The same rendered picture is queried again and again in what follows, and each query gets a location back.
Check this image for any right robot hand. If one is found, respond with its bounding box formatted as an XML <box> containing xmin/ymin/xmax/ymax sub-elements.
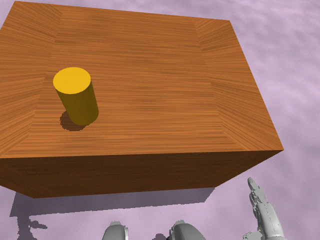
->
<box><xmin>243</xmin><ymin>177</ymin><xmax>285</xmax><ymax>240</ymax></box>

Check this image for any can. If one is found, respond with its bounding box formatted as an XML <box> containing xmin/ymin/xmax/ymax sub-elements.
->
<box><xmin>53</xmin><ymin>67</ymin><xmax>99</xmax><ymax>125</ymax></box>

